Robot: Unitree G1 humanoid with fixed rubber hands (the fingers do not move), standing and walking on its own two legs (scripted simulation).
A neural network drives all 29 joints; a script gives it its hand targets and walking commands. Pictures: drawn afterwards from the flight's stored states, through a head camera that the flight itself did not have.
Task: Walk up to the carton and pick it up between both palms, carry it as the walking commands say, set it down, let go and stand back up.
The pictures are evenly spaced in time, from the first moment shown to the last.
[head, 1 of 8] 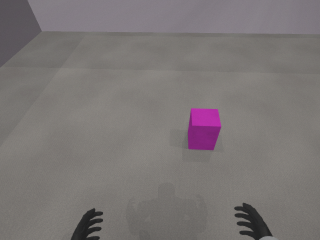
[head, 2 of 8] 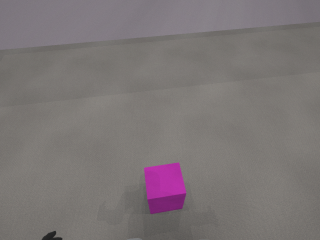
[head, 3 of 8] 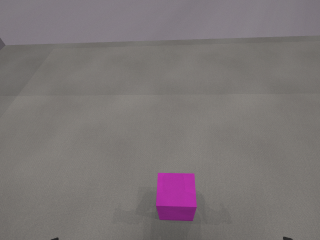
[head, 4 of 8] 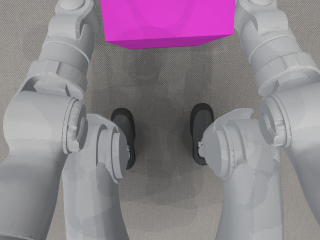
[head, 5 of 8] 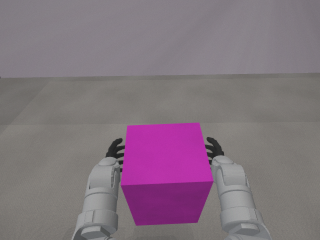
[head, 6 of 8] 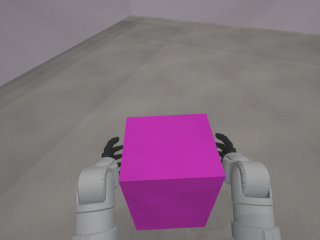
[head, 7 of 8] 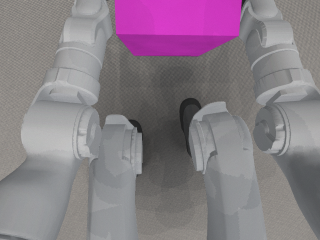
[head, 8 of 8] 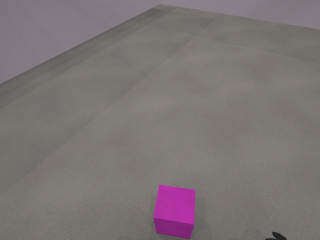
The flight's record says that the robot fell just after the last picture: no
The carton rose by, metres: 0.68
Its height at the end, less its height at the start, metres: +0.00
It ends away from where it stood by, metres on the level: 2.08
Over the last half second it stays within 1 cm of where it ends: yes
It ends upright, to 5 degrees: yes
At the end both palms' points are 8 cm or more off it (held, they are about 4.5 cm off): yes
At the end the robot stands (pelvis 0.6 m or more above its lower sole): yes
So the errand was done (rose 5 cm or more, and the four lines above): yes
